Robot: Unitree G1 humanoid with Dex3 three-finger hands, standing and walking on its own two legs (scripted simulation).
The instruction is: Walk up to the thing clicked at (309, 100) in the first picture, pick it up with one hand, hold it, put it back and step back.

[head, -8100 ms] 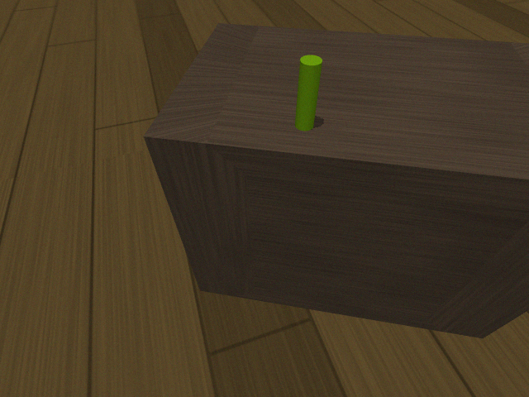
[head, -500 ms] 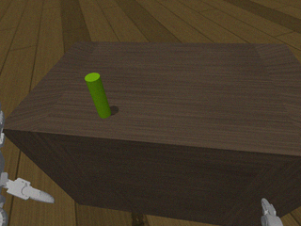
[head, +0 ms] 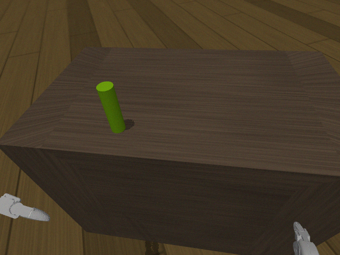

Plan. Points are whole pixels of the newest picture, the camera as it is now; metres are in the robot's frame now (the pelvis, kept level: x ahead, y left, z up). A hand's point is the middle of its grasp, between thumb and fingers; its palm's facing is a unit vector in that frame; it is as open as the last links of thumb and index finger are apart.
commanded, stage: go down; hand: left
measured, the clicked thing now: (112, 109) +0.45 +0.21 +0.10
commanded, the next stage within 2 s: none
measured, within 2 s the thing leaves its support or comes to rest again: neither
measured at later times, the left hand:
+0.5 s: hand (13, 130) +0.28 +0.34 +0.19, palm faces +0.30 -0.91 -0.28, open 17.1 cm
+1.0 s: hand (5, 118) +0.31 +0.37 +0.20, palm faces +0.25 -0.96 -0.15, open 17.4 cm
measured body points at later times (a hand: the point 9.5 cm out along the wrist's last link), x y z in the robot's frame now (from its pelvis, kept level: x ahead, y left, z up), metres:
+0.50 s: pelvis +0.01 +0.01 +0.00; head -0.01 +0.00 +0.45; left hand +0.26 +0.39 +0.21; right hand +0.16 -0.24 -0.09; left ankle +0.00 +0.12 -0.74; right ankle +0.01 -0.12 -0.74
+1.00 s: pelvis -0.01 +0.01 +0.00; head -0.02 +0.00 +0.45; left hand +0.29 +0.42 +0.21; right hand +0.14 -0.25 -0.10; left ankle +0.00 +0.12 -0.74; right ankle +0.01 -0.12 -0.74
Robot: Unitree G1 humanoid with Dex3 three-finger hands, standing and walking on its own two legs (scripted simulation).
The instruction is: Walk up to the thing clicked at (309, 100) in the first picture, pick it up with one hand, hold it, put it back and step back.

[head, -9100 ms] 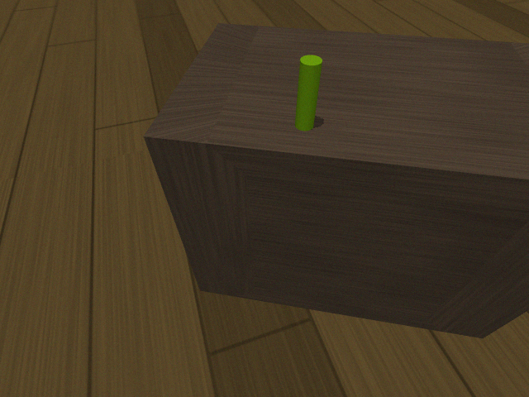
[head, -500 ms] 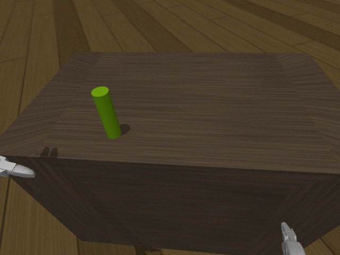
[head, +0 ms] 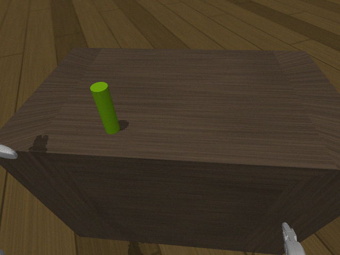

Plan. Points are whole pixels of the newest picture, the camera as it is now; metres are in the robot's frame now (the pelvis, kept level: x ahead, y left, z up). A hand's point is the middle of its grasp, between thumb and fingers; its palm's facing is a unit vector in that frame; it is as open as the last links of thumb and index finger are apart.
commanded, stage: go down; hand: left
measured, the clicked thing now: (106, 109) +0.46 +0.21 +0.10
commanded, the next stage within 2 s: approach in 1.80 s
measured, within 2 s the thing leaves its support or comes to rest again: neither
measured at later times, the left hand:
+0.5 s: hand out of the picture +0.35 +0.38 +0.20, palm faces +0.22 -0.97 -0.08, open 17.7 cm
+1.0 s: hand out of the picture +0.37 +0.39 +0.20, palm faces +0.20 -0.98 -0.02, open 17.7 cm
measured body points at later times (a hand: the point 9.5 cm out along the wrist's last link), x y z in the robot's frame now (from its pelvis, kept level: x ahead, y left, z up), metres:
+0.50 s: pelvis +0.01 +0.00 +0.00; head +0.02 +0.00 +0.45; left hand +0.33 +0.43 +0.21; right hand +0.16 -0.26 -0.09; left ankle +0.01 +0.11 -0.74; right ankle +0.01 -0.13 -0.74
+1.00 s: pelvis +0.03 +0.00 +0.00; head +0.04 +0.01 +0.45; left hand +0.35 +0.44 +0.20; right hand +0.18 -0.26 -0.09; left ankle +0.01 +0.11 -0.74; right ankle +0.01 -0.13 -0.74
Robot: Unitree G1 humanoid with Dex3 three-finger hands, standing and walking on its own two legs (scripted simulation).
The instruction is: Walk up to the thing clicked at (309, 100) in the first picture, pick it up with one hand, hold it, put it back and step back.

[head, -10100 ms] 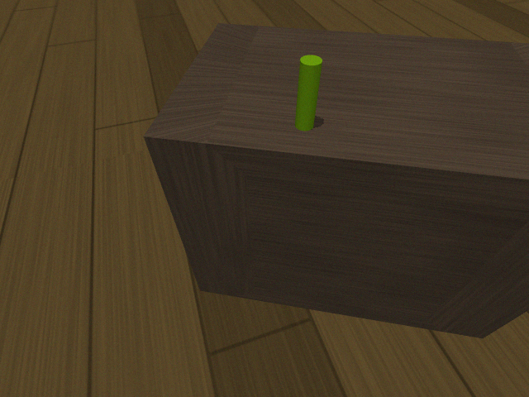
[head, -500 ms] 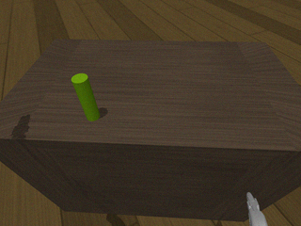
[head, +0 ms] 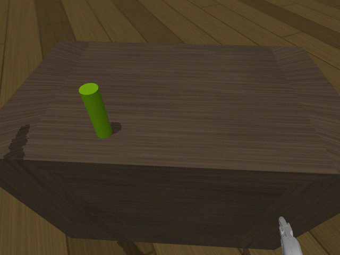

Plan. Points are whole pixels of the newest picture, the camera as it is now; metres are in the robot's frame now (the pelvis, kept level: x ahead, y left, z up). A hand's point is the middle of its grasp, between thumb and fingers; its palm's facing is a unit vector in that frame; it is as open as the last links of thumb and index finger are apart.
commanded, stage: go down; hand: left
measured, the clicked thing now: (97, 113) +0.44 +0.20 +0.10
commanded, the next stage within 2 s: approach in 0.80 s
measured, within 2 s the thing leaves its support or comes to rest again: neither
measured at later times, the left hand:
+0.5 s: hand out of the picture +0.34 +0.39 +0.19, palm faces +0.18 -0.98 +0.00, open 17.5 cm
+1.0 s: hand out of the picture +0.34 +0.38 +0.19, palm faces +0.17 -0.98 +0.01, open 17.4 cm
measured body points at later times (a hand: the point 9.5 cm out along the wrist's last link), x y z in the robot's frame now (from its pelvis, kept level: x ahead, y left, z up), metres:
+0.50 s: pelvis +0.00 +0.00 +0.00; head +0.01 +0.01 +0.45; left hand +0.32 +0.44 +0.19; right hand +0.15 -0.26 -0.08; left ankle -0.02 +0.10 -0.74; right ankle -0.01 -0.13 -0.74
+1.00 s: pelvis -0.01 +0.00 +0.00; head +0.01 +0.01 +0.45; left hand +0.32 +0.43 +0.20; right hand +0.14 -0.27 -0.08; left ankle -0.02 +0.10 -0.74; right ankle -0.01 -0.13 -0.74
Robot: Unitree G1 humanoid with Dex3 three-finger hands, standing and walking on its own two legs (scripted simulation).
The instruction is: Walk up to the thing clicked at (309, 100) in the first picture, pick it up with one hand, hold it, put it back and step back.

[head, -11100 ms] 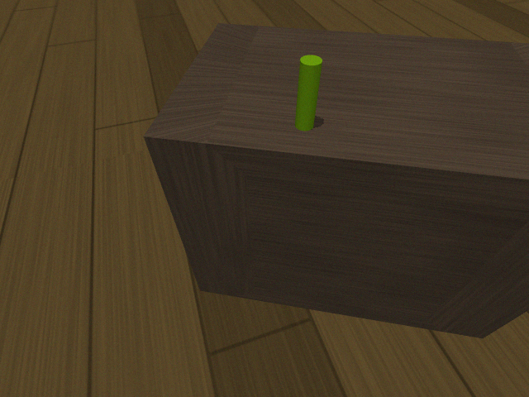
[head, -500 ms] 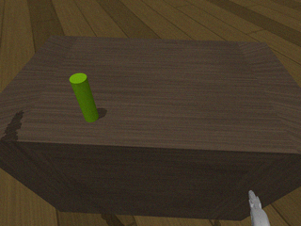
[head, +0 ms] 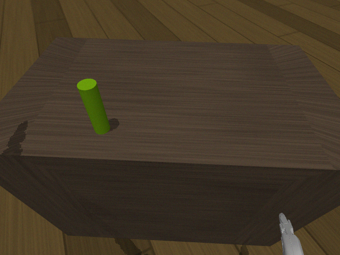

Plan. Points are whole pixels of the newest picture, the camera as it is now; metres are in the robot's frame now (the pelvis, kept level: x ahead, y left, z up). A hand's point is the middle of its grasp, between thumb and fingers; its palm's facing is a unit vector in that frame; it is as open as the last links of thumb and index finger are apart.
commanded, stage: approach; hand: left
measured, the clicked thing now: (95, 108) +0.45 +0.20 +0.11
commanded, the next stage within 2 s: close in in 0.28 s
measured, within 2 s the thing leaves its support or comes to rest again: neither
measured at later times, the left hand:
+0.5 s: hand (69, 123) +0.42 +0.27 +0.08, palm faces +0.06 -1.00 +0.05, open 17.5 cm
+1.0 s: hand (93, 121) +0.43 +0.21 +0.08, palm faces +0.11 -0.99 +0.03, open 17.5 cm
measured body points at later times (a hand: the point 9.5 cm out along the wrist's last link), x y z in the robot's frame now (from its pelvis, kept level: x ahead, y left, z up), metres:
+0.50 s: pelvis +0.00 +0.00 -0.02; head +0.06 +0.03 +0.43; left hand +0.41 +0.32 +0.08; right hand +0.14 -0.27 -0.09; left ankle -0.01 +0.11 -0.74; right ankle +0.00 -0.13 -0.74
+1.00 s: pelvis +0.00 +0.00 -0.03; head +0.04 +0.01 +0.42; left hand +0.42 +0.26 +0.08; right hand +0.14 -0.27 -0.08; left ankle -0.01 +0.11 -0.74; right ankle +0.00 -0.13 -0.74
